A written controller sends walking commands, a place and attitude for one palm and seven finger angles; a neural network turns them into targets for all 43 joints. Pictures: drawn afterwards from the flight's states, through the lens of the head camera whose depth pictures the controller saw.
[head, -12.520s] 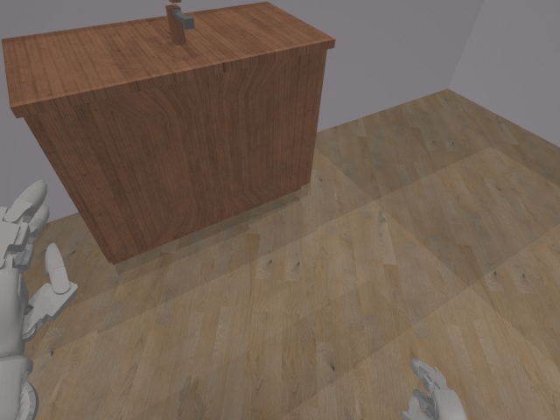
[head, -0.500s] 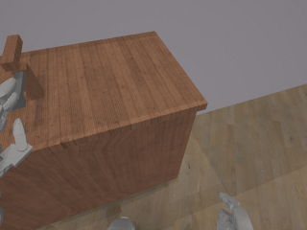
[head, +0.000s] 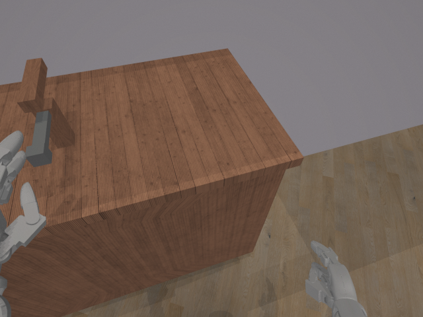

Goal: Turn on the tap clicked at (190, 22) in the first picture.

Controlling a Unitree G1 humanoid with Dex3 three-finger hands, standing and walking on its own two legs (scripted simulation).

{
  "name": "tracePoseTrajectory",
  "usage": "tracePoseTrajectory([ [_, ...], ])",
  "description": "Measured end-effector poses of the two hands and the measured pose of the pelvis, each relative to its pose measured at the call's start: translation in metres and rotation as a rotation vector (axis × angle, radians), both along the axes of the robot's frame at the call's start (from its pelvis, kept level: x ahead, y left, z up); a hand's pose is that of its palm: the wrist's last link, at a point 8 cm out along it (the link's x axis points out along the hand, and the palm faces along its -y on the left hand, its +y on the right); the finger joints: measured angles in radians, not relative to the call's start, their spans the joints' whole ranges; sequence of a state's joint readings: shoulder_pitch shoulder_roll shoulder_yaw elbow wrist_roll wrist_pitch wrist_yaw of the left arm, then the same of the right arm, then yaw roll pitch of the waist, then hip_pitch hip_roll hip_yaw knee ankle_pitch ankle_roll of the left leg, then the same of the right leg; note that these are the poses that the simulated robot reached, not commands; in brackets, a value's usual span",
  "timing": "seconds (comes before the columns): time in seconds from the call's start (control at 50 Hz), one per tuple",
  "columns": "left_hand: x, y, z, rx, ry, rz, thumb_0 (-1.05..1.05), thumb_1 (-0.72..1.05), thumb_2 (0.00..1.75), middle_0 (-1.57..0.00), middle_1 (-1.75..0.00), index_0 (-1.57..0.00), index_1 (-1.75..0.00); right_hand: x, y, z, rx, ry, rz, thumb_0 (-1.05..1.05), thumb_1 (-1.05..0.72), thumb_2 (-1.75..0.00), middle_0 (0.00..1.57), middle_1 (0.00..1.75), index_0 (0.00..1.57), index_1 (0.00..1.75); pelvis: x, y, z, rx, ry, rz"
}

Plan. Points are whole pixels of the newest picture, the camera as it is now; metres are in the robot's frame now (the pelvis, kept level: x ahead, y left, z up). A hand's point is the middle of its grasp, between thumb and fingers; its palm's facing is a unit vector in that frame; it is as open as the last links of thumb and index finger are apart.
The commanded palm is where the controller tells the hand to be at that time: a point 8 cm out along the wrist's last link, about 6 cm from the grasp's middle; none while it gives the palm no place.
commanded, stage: come to a stop and stand still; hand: left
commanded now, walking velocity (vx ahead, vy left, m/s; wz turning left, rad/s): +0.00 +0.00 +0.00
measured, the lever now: (39, 155) +0.34 +0.33 +0.13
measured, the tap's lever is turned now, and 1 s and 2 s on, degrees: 0 0 0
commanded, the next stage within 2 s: look again from close up in 0.68 s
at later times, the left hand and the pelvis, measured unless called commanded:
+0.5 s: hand (18, 210) +0.22 +0.28 +0.16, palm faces +0.35 -0.85 -0.39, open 7.4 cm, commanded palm +0.17 +0.32 +0.18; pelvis +0.01 +0.04 +0.00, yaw +0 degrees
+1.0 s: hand (5, 168) +0.26 +0.29 +0.20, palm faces +0.46 -0.80 -0.40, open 7.4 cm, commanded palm +0.17 +0.30 +0.18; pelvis +0.01 +0.02 +0.00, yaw +0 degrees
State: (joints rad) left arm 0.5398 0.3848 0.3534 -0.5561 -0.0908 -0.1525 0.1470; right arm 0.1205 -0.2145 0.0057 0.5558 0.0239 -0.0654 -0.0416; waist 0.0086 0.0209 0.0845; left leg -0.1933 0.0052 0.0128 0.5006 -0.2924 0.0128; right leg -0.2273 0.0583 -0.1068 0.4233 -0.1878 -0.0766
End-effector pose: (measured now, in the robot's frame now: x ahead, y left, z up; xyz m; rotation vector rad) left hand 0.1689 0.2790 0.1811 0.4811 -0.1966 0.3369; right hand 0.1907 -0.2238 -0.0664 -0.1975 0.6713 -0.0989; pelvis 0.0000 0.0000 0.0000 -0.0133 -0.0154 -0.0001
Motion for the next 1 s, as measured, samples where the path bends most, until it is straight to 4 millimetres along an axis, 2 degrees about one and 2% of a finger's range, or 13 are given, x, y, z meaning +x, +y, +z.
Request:
tracePoseTrajectory([
  [0.14, -0.002, 0.022, -0.015, -0.082, 0.012, 0.057, 0.01, 0.89, 0.9, -0.21, -0.3, -0.21, -0.3, -0.013, 0.023, -0.006, -0.012, 0.064, 0.033, 0.01, -0.9, -0.9, 0.2, 0.3, 0.2, 0.3, 0.003, 0.015, 0.002, -0.007, -0.005, 0.006],
  [0.4, 0.017, 0.037, -0.004, -0.041, -0.023, -0.016, 0.01, 0.89, 0.9, -0.2, -0.3, -0.21, -0.3, -0.022, 0.047, -0.008, 0.0, 0.093, 0.013, 0.01, -0.9, -0.9, 0.2, 0.3, 0.21, 0.3, 0.006, 0.038, 0.003, -0.013, 0.004, -0.001],
  [0.56, 0.012, 0.047, -0.009, -0.036, 0.011, -0.004, 0.01, 0.89, 0.9, -0.2, -0.3, -0.21, -0.3, -0.019, 0.048, -0.009, -0.016, 0.101, 0.01, 0.01, -0.9, -0.9, 0.2, 0.3, 0.2, 0.3, 0.008, 0.046, 0.002, -0.012, 0.003, 0.002],
  [0.78, 0.009, 0.044, -0.004, -0.036, -0.025, 0.017, 0.01, 0.89, 0.9, -0.2, -0.3, -0.21, -0.3, -0.011, 0.051, -0.009, 0.004, 0.078, 0.03, 0.01, -0.9, -0.9, 0.2, 0.3, 0.2, 0.3, 0.006, 0.042, 0.002, -0.008, -0.004, 0.003],
  [0.82, 0.018, 0.047, 0.01, 0.073, -0.068, -0.019, 0.02, 0.89, 0.9, -0.21, -0.3, -0.21, -0.3, -0.013, 0.055, -0.008, -0.011, 0.071, 0.071, 0.01, -0.9, -0.9, 0.2, 0.3, 0.2, 0.3, 0.004, 0.036, 0.0, -0.006, 0.009, 0.033],
  [0.86, 0.029, 0.062, 0.029, 0.162, -0.162, 0.01, 0.02, 0.88, 0.9, -0.21, -0.31, -0.21, -0.3, -0.016, 0.057, -0.01, -0.01, 0.086, 0.13, 0.01, -0.9, -0.9, 0.2, 0.3, 0.2, 0.3, 0.002, 0.028, -0.001, 0.007, 0.019, 0.039],
  [0.92, 0.042, 0.077, 0.047, 0.171, -0.268, 0.074, 0.01, 0.89, 0.9, -0.21, -0.3, -0.21, -0.3, -0.02, 0.05, -0.01, -0.007, 0.1, 0.168, 0.01, -0.9, -0.9, 0.2, 0.3, 0.21, 0.3, 0.003, 0.02, -0.002, 0.008, 0.041, 0.016],
  [0.96, 0.046, 0.07, 0.045, 0.14, -0.281, 0.061, 0.01, 0.89, 0.9, -0.2, -0.3, -0.21, -0.3, -0.023, 0.041, -0.008, 0.004, 0.084, 0.157, 0.01, -0.9, -0.9, 0.2, 0.3, 0.21, 0.3, 0.005, 0.019, -0.002, 0.004, 0.055, 0.004],
  [1.0, 0.046, 0.05, 0.032, 0.095, -0.243, -0.003, 0.01, 0.9, 0.9, -0.2, -0.3, -0.2, -0.3, -0.026, 0.03, -0.007, 0.012, 0.066, 0.133, 0.01, -0.9, -0.9, 0.2, 0.3, 0.21, 0.3, 0.008, 0.021, -0.002, 0.002, 0.062, -0.007],
])
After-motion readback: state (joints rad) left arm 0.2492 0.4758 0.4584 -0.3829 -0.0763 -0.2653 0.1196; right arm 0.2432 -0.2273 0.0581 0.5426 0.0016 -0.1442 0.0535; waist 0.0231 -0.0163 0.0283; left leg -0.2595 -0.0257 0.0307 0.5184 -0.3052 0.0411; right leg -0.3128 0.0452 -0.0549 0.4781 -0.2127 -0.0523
